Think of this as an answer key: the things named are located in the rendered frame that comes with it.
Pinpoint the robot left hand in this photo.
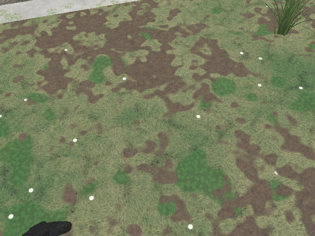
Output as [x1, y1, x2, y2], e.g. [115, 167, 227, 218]
[22, 221, 72, 236]

